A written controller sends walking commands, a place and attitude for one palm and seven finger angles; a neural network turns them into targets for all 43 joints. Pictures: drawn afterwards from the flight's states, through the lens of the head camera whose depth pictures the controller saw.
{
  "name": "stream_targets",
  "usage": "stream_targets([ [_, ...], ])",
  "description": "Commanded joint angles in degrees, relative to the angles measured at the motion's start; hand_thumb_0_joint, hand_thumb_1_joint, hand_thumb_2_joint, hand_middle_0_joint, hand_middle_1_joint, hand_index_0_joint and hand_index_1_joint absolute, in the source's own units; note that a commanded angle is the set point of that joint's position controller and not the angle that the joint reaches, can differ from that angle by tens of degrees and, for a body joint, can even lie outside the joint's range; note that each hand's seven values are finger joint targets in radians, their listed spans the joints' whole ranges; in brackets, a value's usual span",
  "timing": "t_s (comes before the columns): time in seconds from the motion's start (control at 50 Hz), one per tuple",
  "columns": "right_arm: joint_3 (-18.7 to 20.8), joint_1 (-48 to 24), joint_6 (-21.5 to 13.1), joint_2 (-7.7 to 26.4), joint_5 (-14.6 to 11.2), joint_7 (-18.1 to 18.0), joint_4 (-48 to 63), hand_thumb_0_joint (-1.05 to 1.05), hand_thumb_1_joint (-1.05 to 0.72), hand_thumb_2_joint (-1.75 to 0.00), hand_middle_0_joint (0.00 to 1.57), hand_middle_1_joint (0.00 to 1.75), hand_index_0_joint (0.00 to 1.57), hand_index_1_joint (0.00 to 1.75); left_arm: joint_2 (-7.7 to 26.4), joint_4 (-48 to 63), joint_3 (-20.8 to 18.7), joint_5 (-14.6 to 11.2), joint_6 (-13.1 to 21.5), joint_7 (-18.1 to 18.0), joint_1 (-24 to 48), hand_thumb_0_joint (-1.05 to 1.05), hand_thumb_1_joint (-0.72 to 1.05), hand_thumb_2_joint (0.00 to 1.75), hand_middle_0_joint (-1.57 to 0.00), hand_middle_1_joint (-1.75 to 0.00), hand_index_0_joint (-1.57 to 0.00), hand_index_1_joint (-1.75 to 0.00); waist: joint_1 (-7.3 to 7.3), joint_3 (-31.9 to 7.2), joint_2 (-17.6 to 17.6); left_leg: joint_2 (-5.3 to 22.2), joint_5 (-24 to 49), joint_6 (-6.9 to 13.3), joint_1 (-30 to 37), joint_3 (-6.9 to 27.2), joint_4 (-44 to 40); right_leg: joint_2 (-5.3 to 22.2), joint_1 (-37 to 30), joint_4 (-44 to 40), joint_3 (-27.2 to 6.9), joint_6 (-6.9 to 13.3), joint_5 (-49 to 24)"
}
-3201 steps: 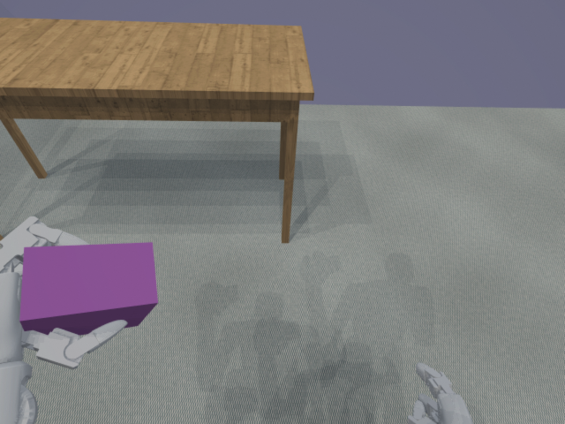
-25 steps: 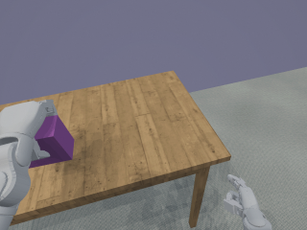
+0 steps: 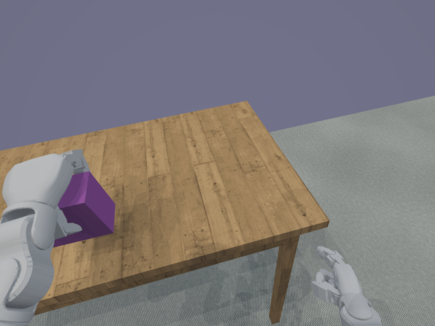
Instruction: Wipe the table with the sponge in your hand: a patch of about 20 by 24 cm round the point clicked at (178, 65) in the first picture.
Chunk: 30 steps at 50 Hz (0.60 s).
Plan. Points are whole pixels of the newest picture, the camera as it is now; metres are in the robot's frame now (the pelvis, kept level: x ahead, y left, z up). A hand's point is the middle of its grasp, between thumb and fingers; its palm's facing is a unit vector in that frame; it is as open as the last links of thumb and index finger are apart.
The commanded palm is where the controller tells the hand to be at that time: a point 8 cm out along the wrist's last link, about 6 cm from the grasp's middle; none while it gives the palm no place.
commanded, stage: bring the sponge back beside the body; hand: left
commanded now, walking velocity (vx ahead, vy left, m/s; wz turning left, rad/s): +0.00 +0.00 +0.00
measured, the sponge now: (73, 215) +0.23 +0.31 +0.11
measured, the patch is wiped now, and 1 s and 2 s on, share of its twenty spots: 1.00 1.00 1.00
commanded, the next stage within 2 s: step back with the hand held close in 1.16 s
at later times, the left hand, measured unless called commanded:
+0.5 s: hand (72, 219) +0.21 +0.28 +0.14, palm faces +0.10 -0.08 -0.99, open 10.3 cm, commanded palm +0.16 +0.28 +0.22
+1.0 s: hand (78, 232) +0.19 +0.26 +0.14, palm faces +0.12 -0.10 -0.99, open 10.3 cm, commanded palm +0.15 +0.26 +0.21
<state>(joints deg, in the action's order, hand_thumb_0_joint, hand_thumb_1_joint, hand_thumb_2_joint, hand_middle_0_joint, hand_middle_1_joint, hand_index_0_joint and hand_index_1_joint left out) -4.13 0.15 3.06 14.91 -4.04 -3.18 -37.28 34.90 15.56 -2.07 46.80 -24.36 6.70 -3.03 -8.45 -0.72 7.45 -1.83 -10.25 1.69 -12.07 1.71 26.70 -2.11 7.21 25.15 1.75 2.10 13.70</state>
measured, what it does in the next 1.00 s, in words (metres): stands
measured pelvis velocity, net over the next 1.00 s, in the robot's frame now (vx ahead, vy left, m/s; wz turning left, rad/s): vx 0.00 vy -0.02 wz -0.02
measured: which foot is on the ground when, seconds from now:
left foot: down 0.00-1.00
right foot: down 0.00-1.00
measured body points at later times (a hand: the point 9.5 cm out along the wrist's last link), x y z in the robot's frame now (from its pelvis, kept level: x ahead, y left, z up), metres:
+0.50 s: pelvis +0.00 -0.01 +0.00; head -0.04 -0.06 +0.44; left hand +0.20 +0.28 +0.20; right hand +0.26 -0.20 -0.07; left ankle +0.05 +0.10 -0.74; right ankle +0.00 -0.10 -0.74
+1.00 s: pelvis +0.00 -0.02 +0.00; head -0.05 -0.06 +0.44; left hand +0.18 +0.26 +0.19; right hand +0.26 -0.20 -0.06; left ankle +0.05 +0.10 -0.74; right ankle +0.00 -0.10 -0.74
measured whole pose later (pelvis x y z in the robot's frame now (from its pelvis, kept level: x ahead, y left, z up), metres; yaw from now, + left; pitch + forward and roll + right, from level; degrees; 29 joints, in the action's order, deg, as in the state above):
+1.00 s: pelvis +0.00 -0.02 +0.00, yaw -1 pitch -6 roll -1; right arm -3.2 1.1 1.6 14.9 -3.1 -3.4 -36.6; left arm 32.5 23.8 -0.4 47.0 -23.3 3.7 -16.3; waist -8.3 -1.1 7.4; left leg -0.5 -11.3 0.5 -11.1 1.5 28.5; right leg -3.5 6.7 27.2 1.3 3.3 14.6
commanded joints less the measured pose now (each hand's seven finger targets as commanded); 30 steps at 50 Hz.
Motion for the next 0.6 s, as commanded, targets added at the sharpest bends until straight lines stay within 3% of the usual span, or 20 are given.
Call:
stream_targets([
  [0.0, 2.2, -14.5, -3.6, 5.9, 0.0, -0.3, 11.1, 0.00, -0.90, -0.90, 0.20, 0.30, 0.20, 0.30, 14.9, 11.8, -9.7, 1.2, -0.2, -1.4, 9.5, 0.00, 0.10, 1.30, -1.20, -1.60, -1.20, -1.60, 0.29, -11.0, -2.6, 0.6, 4.8, 0.3, 3.4, 3.9, -3.2, 0.7, -0.1, -4.2, -5.3, 2.5, -4.4],
  [0.02, 2.2, -14.2, -3.3, 6.0, 0.3, -0.3, 11.2, 0.00, -0.90, -0.90, 0.20, 0.30, 0.20, 0.30, 14.7, 11.8, -9.6, 1.2, -0.3, -1.1, 8.3, 0.00, 0.10, 1.30, -1.20, -1.60, -1.20, -1.60, 0.15, -10.9, -3.5, 0.6, 5.4, 0.5, 3.3, 3.7, -2.9, 0.7, -0.1, -4.2, -4.7, 2.4, -5.2],
  [0.06, 1.9, -15.7, -3.6, 5.7, 0.1, -0.1, 11.8, 0.00, -0.90, -0.90, 0.20, 0.30, 0.20, 0.30, 16.5, 15.7, -11.0, 2.1, -0.1, -1.3, 9.3, 0.00, 0.10, 1.30, -1.20, -1.60, -1.20, -1.60, 0.11, -11.5, 0.0, 0.6, 5.1, 0.6, 3.5, 4.3, -3.1, 0.1, -0.2, -3.9, -6.4, 2.9, -4.5],
  [0.12, 2.0, -14.0, -3.5, 5.7, 0.5, -0.3, 11.2, 0.00, -0.90, -0.90, 0.20, 0.30, 0.20, 0.30, 15.4, 14.2, -9.8, 2.4, 0.6, -1.6, 9.1, 0.00, 0.10, 1.30, -1.20, -1.60, -1.20, -1.60, 0.44, -9.0, -0.5, 0.5, 4.5, 0.6, 3.5, 3.9, -2.9, 0.3, 1.3, -4.6, -4.6, 2.5, -3.0],
  [0.14, 2.2, -13.7, -3.6, 5.6, 0.4, -0.3, 11.1, 0.00, -0.90, -0.90, 0.20, 0.30, 0.20, 0.30, 16.1, 15.2, -10.5, 2.6, 1.1, -2.0, 9.9, 0.00, 0.10, 1.30, -1.20, -1.60, -1.20, -1.60, 0.49, -9.9, -0.9, 0.5, 4.6, 0.6, 4.0, 4.0, -2.7, 0.4, 1.1, -4.5, -5.3, 2.4, -3.0],
  [0.16, 1.9, -15.4, -4.1, 5.4, 0.2, -0.3, 11.8, 0.00, -0.90, -0.90, 0.20, 0.30, 0.20, 0.30, 16.9, 17.4, -11.2, 3.2, 1.2, -2.3, 11.0, 0.00, 0.10, 1.30, -1.20, -1.60, -1.20, -1.60, 0.29, -10.1, 1.2, 0.5, 4.2, 0.7, 4.1, 4.5, -2.8, -0.3, 1.0, -4.4, -7.0, 3.2, -2.5],
  [0.22, 2.4, -13.3, -4.1, 5.6, 0.6, -0.4, 11.0, 0.00, -0.90, -0.90, 0.20, 0.30, 0.20, 0.30, 14.5, 14.8, -9.7, 2.5, 1.7, -2.9, 8.9, 0.00, 0.10, 1.30, -1.20, -1.60, -1.20, -1.60, 0.51, -8.2, -0.5, 0.5, 4.3, 0.5, 4.3, 4.0, -2.8, 0.2, 1.9, -5.1, -5.3, 2.7, -2.6],
  [0.24, 2.5, -13.5, -4.0, 5.4, 0.4, -0.4, 10.9, 0.00, -0.90, -0.90, 0.20, 0.30, 0.20, 0.30, 14.5, 15.0, -9.9, 2.3, 1.8, -3.0, 8.4, 0.00, 0.10, 1.30, -1.20, -1.60, -1.20, -1.60, 0.46, -8.0, -1.6, 0.4, 3.9, 0.6, 4.4, 4.0, -2.8, 0.3, 2.2, -5.3, -5.9, 2.5, -1.9],
  [0.26, 2.2, -15.2, -4.4, 5.3, 0.1, -0.4, 11.4, 0.00, -0.90, -0.90, 0.20, 0.30, 0.20, 0.30, 14.3, 15.8, -9.6, 2.5, 1.4, -3.0, 9.2, 0.00, 0.10, 1.30, -1.20, -1.60, -1.20, -1.60, 0.48, -8.1, 0.3, 0.5, 3.0, 0.5, 4.3, 4.4, -3.0, -0.2, 2.2, -5.1, -7.4, 3.2, -1.2],
  [0.28, 2.4, -14.0, -4.4, 5.4, 0.5, -0.6, 11.2, 0.00, -0.90, -0.90, 0.20, 0.30, 0.20, 0.30, 13.6, 14.1, -9.4, 2.0, 1.2, -3.1, 7.6, 0.00, 0.10, 1.30, -1.20, -1.60, -1.20, -1.60, 0.16, -8.2, -1.9, 0.4, 3.0, 0.5, 3.7, 3.9, -2.8, 0.3, 1.7, -5.0, -6.1, 2.8, -1.3],
  [0.32, 2.5, -13.8, -4.1, 5.7, 0.5, -0.6, 11.0, 0.00, -0.90, -0.90, 0.20, 0.30, 0.20, 0.30, 12.9, 13.2, -8.7, 1.6, 0.9, -3.0, 6.4, 0.00, 0.10, 1.30, -1.20, -1.60, -1.20, -1.60, 0.36, -7.5, -2.2, 0.4, 2.6, 0.4, 3.6, 3.6, -2.7, 0.5, 2.2, -5.4, -6.0, 2.4, -1.2],
  [0.36, 2.3, -15.5, -4.5, 5.5, 0.2, -0.7, 11.5, 0.00, -0.90, -0.90, 0.20, 0.30, 0.20, 0.30, 13.6, 14.5, -9.4, 1.6, 0.6, -2.9, 6.6, 0.00, 0.10, 1.30, -1.20, -1.60, -1.20, -1.60, 0.39, -7.4, -2.3, 0.4, 1.5, 0.5, 3.5, 4.0, -2.7, 0.1, 2.8, -5.6, -8.0, 2.8, 0.3],
  [0.4, 2.5, -14.1, -4.5, 5.6, 0.5, -0.6, 11.2, 0.00, -0.90, -0.90, 0.20, 0.30, 0.20, 0.30, 13.3, 14.4, -9.4, 1.4, 0.9, -2.9, 4.3, 0.00, 0.10, 1.30, -1.20, -1.60, -1.20, -1.60, 0.27, -8.4, -3.2, 0.4, 3.4, 0.5, 3.5, 3.4, -1.8, 0.8, 1.9, -5.0, -7.0, 2.3, -1.8],
  [0.46, 2.4, -15.6, -4.6, 5.5, 0.5, -0.4, 11.9, 0.00, -0.90, -0.90, 0.20, 0.30, 0.20, 0.30, 14.0, 17.4, -10.2, 1.7, 0.7, -2.8, 2.4, 0.00, 0.10, 1.30, -1.20, -1.60, -1.20, -1.60, 0.10, -9.5, -2.0, 0.2, 4.1, 0.6, 3.7, 3.6, -1.3, 0.5, 1.3, -4.7, -8.8, 2.7, -2.9],
  [0.52, 2.4, -13.9, -4.4, 5.5, 0.9, -0.3, 11.7, 0.00, -0.90, -0.90, 0.20, 0.30, 0.20, 0.30, 13.4, 18.0, -9.9, 1.6, 1.5, -3.2, 0.4, 0.00, 0.10, 1.30, -1.20, -1.60, -1.20, -1.60, 0.10, -8.3, -2.2, 0.2, 5.1, 0.6, 3.8, 3.1, -0.8, 0.8, 1.9, -4.7, -6.8, 2.3, -3.7],
  [0.56, 2.5, -15.3, -5.0, 5.2, 0.6, -0.3, 12.1, 0.00, -0.90, -0.90, 0.20, 0.30, 0.20, 0.30, 14.1, 20.8, -10.6, 2.1, 1.8, -3.8, 1.7, 0.00, 0.10, 1.30, -1.20, -1.60, -1.20, -1.60, 0.20, -8.4, 0.2, 0.2, 4.4, 0.6, 4.1, 3.5, -0.8, 0.3, 2.3, -4.7, -9.1, 2.8, -2.6],
  [0.58, 2.5, -14.1, -5.0, 5.0, 1.0, -0.3, 11.8, 0.00, -0.90, -0.90, 0.20, 0.30, 0.20, 0.30, 13.1, 19.4, -10.2, 2.1, 1.9, -4.2, 0.4, 0.00, 0.10, 1.30, -1.20, -1.60, -1.20, -1.60, -0.02, -7.9, -0.7, 0.3, 4.6, 0.5, 3.8, 3.0, -0.7, 0.7, 2.3, -4.6, -7.6, 2.7, -2.6],
])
